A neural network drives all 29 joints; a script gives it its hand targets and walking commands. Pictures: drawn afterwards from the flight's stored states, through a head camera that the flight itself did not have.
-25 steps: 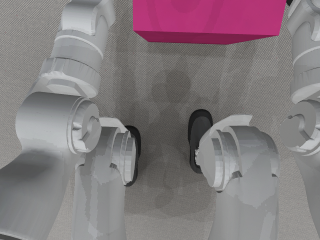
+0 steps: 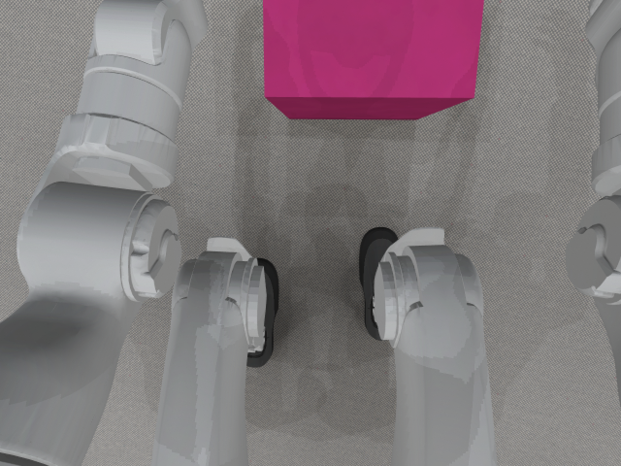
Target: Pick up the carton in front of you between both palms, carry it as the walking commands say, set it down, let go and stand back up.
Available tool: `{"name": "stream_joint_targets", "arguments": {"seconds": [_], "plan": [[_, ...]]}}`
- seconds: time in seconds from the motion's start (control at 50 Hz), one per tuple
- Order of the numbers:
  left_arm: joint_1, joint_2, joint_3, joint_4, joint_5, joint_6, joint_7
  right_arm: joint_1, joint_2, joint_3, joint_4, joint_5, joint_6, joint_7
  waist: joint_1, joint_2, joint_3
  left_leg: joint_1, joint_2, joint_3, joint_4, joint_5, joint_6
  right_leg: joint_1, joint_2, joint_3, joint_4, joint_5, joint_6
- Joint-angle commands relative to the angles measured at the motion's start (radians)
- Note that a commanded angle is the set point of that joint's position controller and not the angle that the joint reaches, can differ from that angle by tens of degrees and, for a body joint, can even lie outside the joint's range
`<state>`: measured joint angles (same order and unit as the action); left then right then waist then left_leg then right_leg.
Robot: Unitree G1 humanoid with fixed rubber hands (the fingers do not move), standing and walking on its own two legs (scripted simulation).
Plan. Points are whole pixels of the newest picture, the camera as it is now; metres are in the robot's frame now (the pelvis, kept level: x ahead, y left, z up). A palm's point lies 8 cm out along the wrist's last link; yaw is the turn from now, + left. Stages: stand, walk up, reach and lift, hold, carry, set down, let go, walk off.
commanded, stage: set down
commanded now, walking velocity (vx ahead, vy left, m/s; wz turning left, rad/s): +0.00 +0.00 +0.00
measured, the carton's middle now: (361, 28) +0.56 -0.10 -0.29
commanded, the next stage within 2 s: let go in 0.76 s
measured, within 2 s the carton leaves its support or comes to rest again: neither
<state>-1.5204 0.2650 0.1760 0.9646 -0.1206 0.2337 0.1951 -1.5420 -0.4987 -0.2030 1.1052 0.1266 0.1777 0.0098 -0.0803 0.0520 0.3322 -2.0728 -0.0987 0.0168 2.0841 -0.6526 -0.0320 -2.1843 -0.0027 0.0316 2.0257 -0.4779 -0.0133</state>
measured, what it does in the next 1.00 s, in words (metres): rises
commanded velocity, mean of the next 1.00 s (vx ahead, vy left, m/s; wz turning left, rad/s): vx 0.00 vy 0.00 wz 0.00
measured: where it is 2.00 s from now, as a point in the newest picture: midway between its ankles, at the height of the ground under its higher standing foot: (318, 316)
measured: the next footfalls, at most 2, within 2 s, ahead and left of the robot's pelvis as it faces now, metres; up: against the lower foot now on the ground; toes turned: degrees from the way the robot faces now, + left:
none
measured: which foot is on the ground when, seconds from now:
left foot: down 0.00-1.00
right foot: down 0.00-1.00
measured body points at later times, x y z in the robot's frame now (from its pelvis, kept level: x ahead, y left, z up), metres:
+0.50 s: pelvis +0.02 -0.01 +0.12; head +0.36 -0.06 +0.41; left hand +0.61 +0.09 +0.02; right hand +0.57 -0.31 +0.02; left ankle +0.09 +0.12 -0.38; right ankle +0.13 -0.12 -0.38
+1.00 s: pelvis +0.06 -0.02 +0.26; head +0.36 -0.06 +0.58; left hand +0.56 +0.10 +0.13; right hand +0.52 -0.31 +0.13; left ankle +0.09 +0.12 -0.38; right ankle +0.13 -0.12 -0.38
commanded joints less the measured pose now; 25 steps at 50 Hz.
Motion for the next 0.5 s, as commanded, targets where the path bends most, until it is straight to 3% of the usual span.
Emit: {"name": "stream_joint_targets", "arguments": {"seconds": [0.0,0.12,0.3,0.48], "plan": [[-0.219,0.094,0.075,-0.051,0.058,-0.019,-0.019,-0.247,-0.098,-0.031,-0.083,-0.048,-0.012,0.010,-0.005,-0.110,-1.157,0.228,-0.031,0.074,-0.267,0.130,-0.001,0.831,0.025,-0.049,-0.190,0.264,0.024],[-0.192,0.082,0.102,-0.091,0.088,-0.028,-0.040,-0.193,-0.088,-0.084,-0.124,-0.098,-0.010,0.017,-0.018,-0.092,-1.238,0.274,-0.031,0.079,-0.352,0.178,-0.012,0.893,0.041,-0.053,-0.284,0.322,0.030],[-0.149,0.097,0.061,-0.252,0.052,0.009,-0.037,-0.154,-0.111,-0.087,-0.283,-0.075,0.038,0.016,-0.022,-0.088,-1.523,0.399,-0.044,0.091,-0.499,0.298,-0.018,1.172,0.060,-0.049,-0.408,0.529,0.031],[-0.046,0.072,0.096,-0.266,0.084,0.024,-0.059,-0.064,-0.071,-0.111,-0.290,-0.104,0.055,0.043,-0.003,-0.093,-1.461,0.451,-0.038,0.071,-0.687,0.324,-0.018,1.268,0.060,-0.030,-0.582,0.567,0.029]]}}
